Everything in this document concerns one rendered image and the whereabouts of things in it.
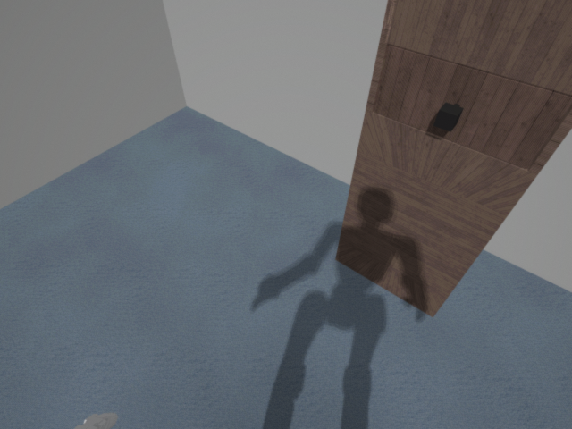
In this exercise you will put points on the drawer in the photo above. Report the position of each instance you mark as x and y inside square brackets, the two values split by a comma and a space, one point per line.
[502, 117]

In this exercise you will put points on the cabinet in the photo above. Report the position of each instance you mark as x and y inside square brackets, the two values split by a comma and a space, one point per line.
[421, 208]

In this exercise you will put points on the handle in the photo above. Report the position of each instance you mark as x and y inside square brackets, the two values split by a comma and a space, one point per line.
[447, 117]

